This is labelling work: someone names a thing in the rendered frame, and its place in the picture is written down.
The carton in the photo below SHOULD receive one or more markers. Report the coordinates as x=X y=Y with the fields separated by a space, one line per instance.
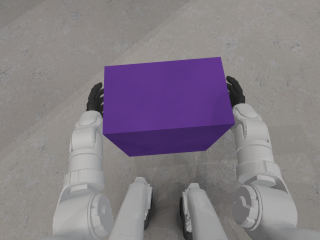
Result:
x=166 y=107

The robot left hand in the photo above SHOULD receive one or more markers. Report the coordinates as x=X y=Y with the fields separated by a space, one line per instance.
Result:
x=94 y=99

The robot right shin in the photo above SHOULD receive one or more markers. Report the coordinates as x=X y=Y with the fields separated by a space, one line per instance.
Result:
x=188 y=224

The right robot forearm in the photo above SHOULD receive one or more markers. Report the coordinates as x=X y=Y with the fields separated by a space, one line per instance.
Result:
x=255 y=159

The right robot upper arm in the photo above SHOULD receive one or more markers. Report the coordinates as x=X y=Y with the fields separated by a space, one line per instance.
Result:
x=268 y=214

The robot left thigh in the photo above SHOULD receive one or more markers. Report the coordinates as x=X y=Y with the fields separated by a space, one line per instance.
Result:
x=129 y=223

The robot right hand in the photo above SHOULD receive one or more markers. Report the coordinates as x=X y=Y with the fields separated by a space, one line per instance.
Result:
x=236 y=93

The left robot forearm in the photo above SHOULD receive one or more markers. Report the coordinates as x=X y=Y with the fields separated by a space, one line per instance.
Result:
x=85 y=159

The left robot upper arm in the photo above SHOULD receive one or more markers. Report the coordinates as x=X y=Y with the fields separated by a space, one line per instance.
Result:
x=87 y=217

